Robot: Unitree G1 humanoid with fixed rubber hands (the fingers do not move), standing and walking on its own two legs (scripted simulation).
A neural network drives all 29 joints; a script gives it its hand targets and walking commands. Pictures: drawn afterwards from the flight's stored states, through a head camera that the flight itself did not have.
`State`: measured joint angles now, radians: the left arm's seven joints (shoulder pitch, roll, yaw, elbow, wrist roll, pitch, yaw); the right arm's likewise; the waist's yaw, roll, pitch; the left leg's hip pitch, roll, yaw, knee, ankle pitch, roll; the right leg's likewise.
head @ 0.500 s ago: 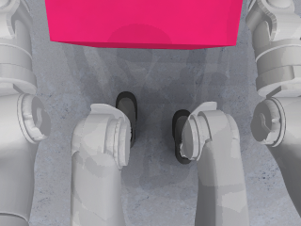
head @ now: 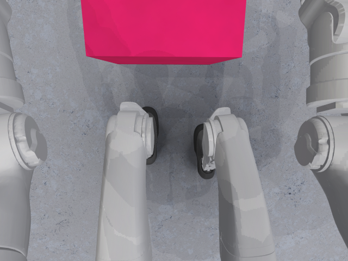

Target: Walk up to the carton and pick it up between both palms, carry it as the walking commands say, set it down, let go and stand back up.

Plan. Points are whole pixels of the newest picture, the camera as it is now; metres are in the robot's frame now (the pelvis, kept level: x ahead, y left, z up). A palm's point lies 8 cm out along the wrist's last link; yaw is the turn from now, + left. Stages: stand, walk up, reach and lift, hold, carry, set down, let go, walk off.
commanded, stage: set down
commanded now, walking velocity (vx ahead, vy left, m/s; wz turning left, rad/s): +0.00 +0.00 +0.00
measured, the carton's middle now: (164, 13) +0.55 +0.06 -0.33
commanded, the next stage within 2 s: let go in 0.64 s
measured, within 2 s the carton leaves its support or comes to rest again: neither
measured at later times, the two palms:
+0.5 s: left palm out of the picture +0.53 +0.32 +0.05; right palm out of the picture +0.56 -0.15 +0.05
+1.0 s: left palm out of the picture +0.47 +0.30 +0.11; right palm out of the picture +0.51 -0.20 +0.12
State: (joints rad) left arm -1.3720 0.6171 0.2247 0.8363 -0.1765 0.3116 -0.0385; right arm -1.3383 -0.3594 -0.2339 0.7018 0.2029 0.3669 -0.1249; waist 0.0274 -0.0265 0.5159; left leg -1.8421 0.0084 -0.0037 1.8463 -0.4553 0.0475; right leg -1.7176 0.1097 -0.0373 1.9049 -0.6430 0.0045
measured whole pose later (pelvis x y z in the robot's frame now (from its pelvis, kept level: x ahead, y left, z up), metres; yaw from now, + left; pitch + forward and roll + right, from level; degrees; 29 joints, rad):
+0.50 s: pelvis +0.00 +0.00 +0.13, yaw +2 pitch +23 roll -5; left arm -1.36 0.62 0.18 0.79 -0.18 0.36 -0.04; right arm -1.31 -0.37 -0.28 0.67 0.20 0.41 -0.09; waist 0.03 0.00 0.51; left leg -1.45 -0.02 -0.04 1.36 -0.32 0.04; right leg -1.33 0.09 -0.04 1.39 -0.47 0.01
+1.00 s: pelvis +0.08 +0.01 +0.21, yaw +3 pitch +32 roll -4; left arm -0.76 0.39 0.17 0.79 -0.10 0.22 -0.05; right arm -0.72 -0.36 -0.20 0.77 0.09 0.21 0.04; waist 0.03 0.02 0.01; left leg -1.27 -0.03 -0.05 1.00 -0.28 0.04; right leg -1.14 0.06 -0.03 0.99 -0.41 0.00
